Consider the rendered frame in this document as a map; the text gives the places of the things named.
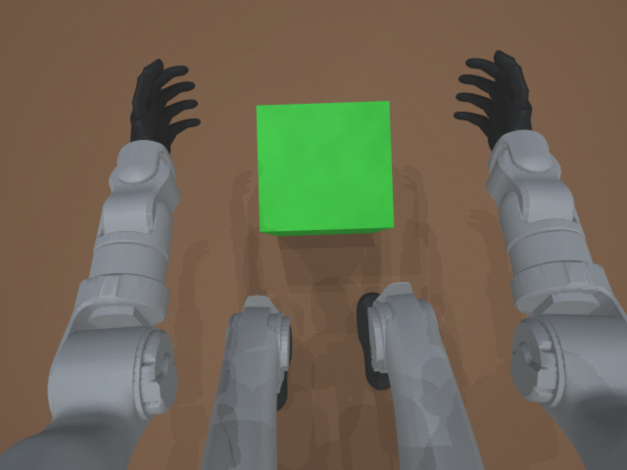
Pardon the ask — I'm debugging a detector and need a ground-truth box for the robot right thigh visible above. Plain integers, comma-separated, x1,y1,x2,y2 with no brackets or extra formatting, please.
367,294,485,470

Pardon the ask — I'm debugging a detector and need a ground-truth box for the robot right hand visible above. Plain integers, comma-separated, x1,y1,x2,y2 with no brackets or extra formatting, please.
454,50,532,151

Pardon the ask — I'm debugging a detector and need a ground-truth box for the left robot upper arm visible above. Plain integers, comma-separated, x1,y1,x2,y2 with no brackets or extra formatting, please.
0,325,178,470

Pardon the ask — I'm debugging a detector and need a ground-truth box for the robot left forearm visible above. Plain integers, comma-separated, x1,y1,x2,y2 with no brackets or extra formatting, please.
48,140,180,415

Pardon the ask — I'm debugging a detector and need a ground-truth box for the robot left hand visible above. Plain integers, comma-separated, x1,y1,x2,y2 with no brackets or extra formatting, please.
130,59,201,154

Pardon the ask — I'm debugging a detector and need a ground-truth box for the robot right forearm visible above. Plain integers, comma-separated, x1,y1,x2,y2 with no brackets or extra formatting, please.
486,129,627,323

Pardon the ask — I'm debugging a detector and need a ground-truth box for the right robot upper arm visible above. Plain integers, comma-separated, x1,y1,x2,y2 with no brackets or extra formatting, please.
510,314,627,470

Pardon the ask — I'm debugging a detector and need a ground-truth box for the robot thigh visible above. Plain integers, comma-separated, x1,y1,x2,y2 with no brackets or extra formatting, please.
200,306,290,470
367,294,485,470

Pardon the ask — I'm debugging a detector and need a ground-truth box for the carton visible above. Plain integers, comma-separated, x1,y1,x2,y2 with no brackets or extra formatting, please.
257,101,394,236

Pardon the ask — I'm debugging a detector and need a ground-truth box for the robot left thigh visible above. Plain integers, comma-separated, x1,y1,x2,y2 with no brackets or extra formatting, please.
200,306,290,470

